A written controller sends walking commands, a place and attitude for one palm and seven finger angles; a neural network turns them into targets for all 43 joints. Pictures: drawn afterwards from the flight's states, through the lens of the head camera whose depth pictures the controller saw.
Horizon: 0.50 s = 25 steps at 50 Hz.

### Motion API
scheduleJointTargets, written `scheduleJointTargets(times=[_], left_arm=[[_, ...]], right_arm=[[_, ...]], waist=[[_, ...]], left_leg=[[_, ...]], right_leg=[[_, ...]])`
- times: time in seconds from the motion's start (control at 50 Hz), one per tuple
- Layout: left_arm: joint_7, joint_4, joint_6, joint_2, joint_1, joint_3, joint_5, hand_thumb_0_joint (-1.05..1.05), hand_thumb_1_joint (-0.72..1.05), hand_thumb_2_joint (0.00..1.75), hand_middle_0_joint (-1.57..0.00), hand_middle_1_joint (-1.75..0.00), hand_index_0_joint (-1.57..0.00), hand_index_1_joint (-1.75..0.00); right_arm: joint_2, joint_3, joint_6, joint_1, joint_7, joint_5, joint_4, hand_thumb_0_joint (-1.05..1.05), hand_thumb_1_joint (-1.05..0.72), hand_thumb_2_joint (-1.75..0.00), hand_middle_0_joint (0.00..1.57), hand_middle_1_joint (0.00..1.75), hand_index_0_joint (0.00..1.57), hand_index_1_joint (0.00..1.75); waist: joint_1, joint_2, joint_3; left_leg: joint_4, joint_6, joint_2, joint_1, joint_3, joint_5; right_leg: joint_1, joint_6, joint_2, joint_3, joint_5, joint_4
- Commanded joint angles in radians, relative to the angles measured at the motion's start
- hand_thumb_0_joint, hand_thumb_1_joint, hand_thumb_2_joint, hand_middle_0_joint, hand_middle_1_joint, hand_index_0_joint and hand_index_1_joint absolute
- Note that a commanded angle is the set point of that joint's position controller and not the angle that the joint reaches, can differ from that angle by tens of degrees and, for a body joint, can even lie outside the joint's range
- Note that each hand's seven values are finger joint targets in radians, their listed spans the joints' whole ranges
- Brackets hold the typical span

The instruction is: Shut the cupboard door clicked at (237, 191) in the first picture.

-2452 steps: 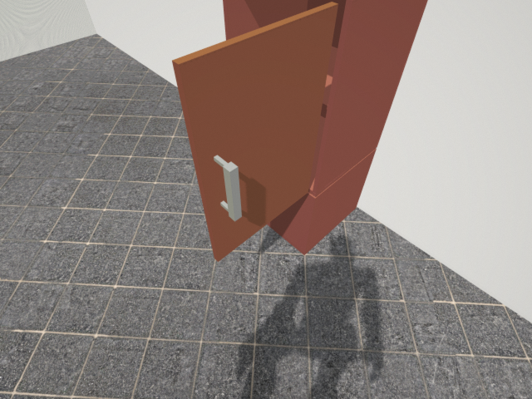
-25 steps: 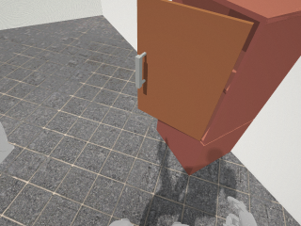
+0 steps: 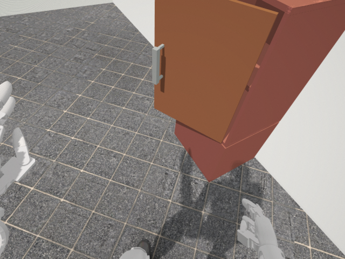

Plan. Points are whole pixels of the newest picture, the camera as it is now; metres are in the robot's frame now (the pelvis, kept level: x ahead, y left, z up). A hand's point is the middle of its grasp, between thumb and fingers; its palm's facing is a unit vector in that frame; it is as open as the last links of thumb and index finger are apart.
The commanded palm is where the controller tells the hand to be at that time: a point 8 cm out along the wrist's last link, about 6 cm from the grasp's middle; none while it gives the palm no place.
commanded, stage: step back with the hand held close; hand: left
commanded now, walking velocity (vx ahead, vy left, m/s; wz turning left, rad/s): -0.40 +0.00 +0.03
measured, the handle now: (158, 64) +0.83 +0.13 -0.03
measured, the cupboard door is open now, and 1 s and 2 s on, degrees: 27 27 27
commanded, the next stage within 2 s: stop stepping back and stand still in 0.26 s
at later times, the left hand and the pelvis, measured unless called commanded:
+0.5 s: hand out of the picture +0.12 +0.29 +0.18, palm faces +0.40 -0.82 -0.41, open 7.4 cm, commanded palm +0.10 +0.33 +0.19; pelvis -0.06 +0.04 +0.00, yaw -3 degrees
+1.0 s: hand out of the picture +0.13 +0.33 +0.17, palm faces +0.48 -0.80 -0.37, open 7.4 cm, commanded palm +0.07 +0.35 +0.19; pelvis -0.08 +0.06 +0.00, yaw -2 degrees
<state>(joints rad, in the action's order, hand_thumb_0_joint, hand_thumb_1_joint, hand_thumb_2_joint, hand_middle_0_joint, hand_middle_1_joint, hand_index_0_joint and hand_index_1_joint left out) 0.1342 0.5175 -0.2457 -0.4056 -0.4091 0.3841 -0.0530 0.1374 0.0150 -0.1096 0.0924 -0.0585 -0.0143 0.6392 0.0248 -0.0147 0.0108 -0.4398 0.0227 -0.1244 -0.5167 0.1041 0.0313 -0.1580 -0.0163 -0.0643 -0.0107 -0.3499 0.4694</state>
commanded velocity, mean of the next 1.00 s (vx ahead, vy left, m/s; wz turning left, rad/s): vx -0.06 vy -0.02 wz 0.01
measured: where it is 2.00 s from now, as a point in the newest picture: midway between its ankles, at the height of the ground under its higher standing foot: outside the picture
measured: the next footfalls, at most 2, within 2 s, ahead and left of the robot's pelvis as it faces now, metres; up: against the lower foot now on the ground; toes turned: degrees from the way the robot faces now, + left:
left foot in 0.52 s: +0.01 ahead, +0.16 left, +0.00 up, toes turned -1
right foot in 0.74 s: -0.08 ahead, -0.05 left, +0.00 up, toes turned -5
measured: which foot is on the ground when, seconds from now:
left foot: down 0.00-0.38, up 0.40-0.50, down 0.52-1.00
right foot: down 0.00-0.52, up 0.54-0.72, down 0.74-1.00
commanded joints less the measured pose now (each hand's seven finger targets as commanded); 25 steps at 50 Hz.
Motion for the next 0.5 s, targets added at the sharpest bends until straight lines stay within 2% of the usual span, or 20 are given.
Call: scheduleJointTargets(times=[0.0,0.02,0.04,0.08,0.12,0.16,0.18,0.22,0.24,0.28,0.3,0.32,0.34,0.36,0.38,0.4,0.42,0.44,0.46,0.48], left_arm=[[0.013,0.249,-0.076,-0.289,-0.121,0.235,-0.03,0.0,0.9,0.9,-0.2,-0.3,-0.2,-0.3],[0.015,0.231,-0.074,-0.291,-0.143,0.24,-0.026,0.0,0.9,0.9,-0.2,-0.3,-0.2,-0.3],[0.016,0.212,-0.068,-0.304,-0.16,0.256,-0.023,0.0,0.9,0.9,-0.2,-0.3,-0.2,-0.3],[0.02,0.165,-0.063,-0.272,-0.131,0.216,-0.013,0.0,0.9,0.9,-0.2,-0.3,-0.2,-0.3],[0.024,0.106,-0.061,-0.253,-0.07,0.185,-0.009,0.0,0.9,0.9,-0.2,-0.3,-0.2,-0.3],[0.019,0.079,-0.071,-0.243,-0.031,0.168,-0.013,0.0,0.9,0.9,-0.2,-0.3,-0.2,-0.3],[0.017,0.085,-0.079,-0.235,-0.025,0.164,-0.021,0.0,0.9,0.9,-0.2,-0.3,-0.2,-0.3],[0.01,0.122,-0.095,-0.236,-0.057,0.193,-0.026,0.0,0.9,0.9,-0.2,-0.3,-0.2,-0.3],[0.002,0.145,-0.105,-0.247,-0.064,0.194,-0.022,0.0,0.9,0.9,-0.2,-0.3,-0.2,-0.3],[-0.009,0.246,-0.106,-0.244,-0.128,0.19,-0.036,0.0,0.9,0.9,-0.2,-0.3,-0.2,-0.3],[-0.005,0.297,-0.104,-0.257,-0.151,0.203,-0.04,0.0,0.9,0.9,-0.2,-0.3,-0.2,-0.3],[0.004,0.342,-0.103,-0.272,-0.152,0.211,-0.037,0.0,0.9,0.9,-0.2,-0.3,-0.2,-0.3],[0.019,0.367,-0.095,-0.311,-0.157,0.232,-0.033,0.0,0.9,0.9,-0.2,-0.3,-0.2,-0.3],[0.036,0.324,-0.069,-0.299,-0.192,0.218,-0.023,0.0,0.9,0.9,-0.2,-0.3,-0.2,-0.3],[0.046,0.288,-0.041,-0.278,-0.188,0.216,-0.006,0.0,0.9,0.9,-0.2,-0.3,-0.2,-0.3],[0.055,0.27,-0.031,-0.237,-0.12,0.188,0.008,0.0,0.9,0.9,-0.2,-0.3,-0.2,-0.3],[0.063,0.241,-0.023,-0.224,-0.045,0.171,0.021,0.0,0.9,0.9,-0.2,-0.3,-0.2,-0.3],[0.059,0.222,-0.011,-0.227,0.081,0.153,0.021,0.0,0.9,0.9,-0.2,-0.3,-0.2,-0.3],[0.068,0.145,-0.002,-0.202,0.131,0.143,0.022,0.0,0.9,0.9,-0.2,-0.3,-0.2,-0.3],[0.072,0.103,-0.002,-0.169,0.145,0.124,0.018,0.0,0.9,0.9,-0.2,-0.3,-0.2,-0.3]], right_arm=[[0.149,-0.062,-0.006,-0.028,-0.031,0.014,-0.18,0.0,-0.9,-0.9,0.2,0.3,0.2,0.3],[0.148,-0.056,0.004,-0.025,-0.033,0.006,-0.18,0.0,-0.9,-0.9,0.2,0.3,0.2,0.3],[0.149,-0.057,0.01,-0.017,-0.035,-0.002,-0.172,0.0,-0.9,-0.9,0.2,0.3,0.2,0.3],[0.149,-0.048,0.02,0.009,-0.039,-0.003,-0.166,0.0,-0.9,-0.9,0.2,0.3,0.2,0.3],[0.165,-0.05,0.022,0.018,-0.045,0.004,-0.161,0.0,-0.9,-0.9,0.2,0.3,0.2,0.3],[0.186,-0.059,0.009,0.01,-0.051,0.013,-0.163,0.0,-0.9,-0.9,0.2,0.3,0.2,0.3],[0.2,-0.065,0.001,0.003,-0.05,0.017,-0.168,0.0,-0.9,-0.9,0.2,0.3,0.2,0.3],[0.226,-0.082,-0.01,0.001,-0.044,0.011,-0.174,0.0,-0.9,-0.9,0.2,0.3,0.2,0.3],[0.223,-0.079,-0.013,-0.017,-0.041,0.007,-0.183,0.0,-0.9,-0.9,0.2,0.3,0.2,0.3],[0.192,-0.086,-0.025,0.019,-0.016,0.002,-0.18,0.0,-0.9,-0.9,0.2,0.3,0.2,0.3],[0.183,-0.086,-0.029,0.035,-0.007,0.003,-0.177,0.0,-0.9,-0.9,0.2,0.3,0.2,0.3],[0.173,-0.084,-0.028,0.049,-0.002,0.007,-0.167,0.0,-0.9,-0.9,0.2,0.3,0.2,0.3],[0.168,-0.084,-0.033,0.055,-0.002,0.018,-0.154,0.0,-0.9,-0.9,0.2,0.3,0.2,0.3],[0.173,-0.086,-0.031,0.067,-0.012,0.012,-0.142,0.0,-0.9,-0.9,0.2,0.3,0.2,0.3],[0.178,-0.089,-0.013,0.082,-0.015,-0.004,-0.119,0.0,-0.9,-0.9,0.2,0.3,0.2,0.3],[0.17,-0.074,0.0,0.094,-0.019,-0.011,-0.112,0.0,-0.9,-0.9,0.2,0.3,0.2,0.3],[0.168,-0.054,0.004,0.089,-0.03,-0.016,-0.11,0.0,-0.9,-0.9,0.2,0.3,0.2,0.3],[0.177,-0.049,0.002,0.091,-0.042,-0.012,-0.094,0.0,-0.9,-0.9,0.2,0.3,0.2,0.3],[0.21,-0.051,-0.01,0.093,-0.053,-0.011,-0.08,0.0,-0.9,-0.9,0.2,0.3,0.2,0.3],[0.22,-0.051,-0.034,0.089,-0.057,0.003,-0.094,0.0,-0.9,-0.9,0.2,0.3,0.2,0.3]], waist=[[-0.042,0.013,-0.192],[-0.045,-0.007,-0.138],[-0.045,0.016,-0.111],[-0.061,0.064,-0.045],[-0.068,0.05,0.008],[-0.06,-0.028,0.045],[-0.051,-0.111,0.04],[-0.031,-0.263,-0.051],[-0.021,-0.297,-0.079],[-0.012,-0.254,-0.214],[-0.014,-0.206,-0.25],[-0.024,-0.124,-0.247],[-0.027,0.034,-0.265],[-0.031,0.16,-0.201],[-0.034,0.198,-0.112],[-0.057,0.154,-0.045],[-0.072,0.074,-0.003],[-0.091,0.01,0.012],[-0.089,-0.126,0.042],[-0.063,-0.277,0.03]], left_leg=[[-0.109,-0.059,0.047,0.454,-0.028,-0.261],[-0.142,-0.067,0.061,0.421,-0.033,-0.285],[-0.168,-0.075,0.072,0.396,-0.05,-0.301],[-0.166,-0.072,0.081,0.353,-0.078,-0.267],[-0.107,-0.06,0.072,0.332,-0.121,-0.251],[0.062,-0.043,0.024,0.272,-0.214,-0.348],[0.189,-0.033,-0.008,0.208,-0.274,-0.478],[0.436,-0.019,-0.108,-0.008,-0.394,-0.765],[0.439,-0.016,-0.117,-0.048,-0.399,-0.75],[0.323,-0.05,-0.059,0.096,-0.268,-0.577],[0.234,-0.056,-0.012,0.159,-0.2,-0.493],[0.054,-0.062,0.062,0.247,-0.107,-0.406],[-0.201,-0.086,0.134,0.409,-0.056,-0.352],[-0.444,-0.1,0.179,0.432,-0.08,-0.365],[-0.636,-0.091,0.148,0.36,-0.134,-0.398],[-0.65,-0.07,0.097,0.309,-0.172,-0.43],[-0.487,-0.053,0.071,0.29,-0.173,-0.427],[-0.253,-0.052,0.085,0.283,-0.157,-0.376],[-0.008,-0.036,0.046,0.175,-0.237,-0.4],[0.201,0.019,-0.068,0.061,-0.427,-0.519]], right_leg=[[-0.373,0.065,0.175,-0.091,0.042,-0.167],[-0.423,0.084,0.199,-0.117,-0.013,-0.195],[-0.447,0.102,0.219,-0.127,-0.027,-0.212],[-0.455,0.096,0.207,-0.112,0.032,-0.197],[-0.458,0.062,0.15,-0.066,0.018,-0.176],[-0.395,0.039,0.061,-0.004,-0.119,-0.134],[-0.31,0.034,0.004,0.02,-0.191,-0.09],[0.023,0.042,-0.08,0.053,-0.168,0.108],[0.088,0.044,-0.086,0.05,-0.148,0.14],[0.079,0.064,-0.061,0.065,-0.151,0.055],[0.047,0.07,-0.023,0.048,-0.124,-0.029],[-0.078,0.084,0.064,-0.019,-0.097,-0.143],[-0.318,0.126,0.202,-0.128,-0.21,-0.257],[-0.517,0.21,0.347,-0.267,-0.37,-0.329],[-0.629,0.249,0.412,-0.304,-0.444,-0.33],[-0.623,0.219,0.385,-0.218,-0.375,-0.264],[-0.552,0.151,0.302,-0.109,-0.249,-0.177],[-0.469,0.089,0.224,-0.026,-0.217,-0.052],[-0.355,0.051,0.131,0.035,-0.206,0.091],[-0.225,0.012,0.036,0.054,-0.169,0.237]])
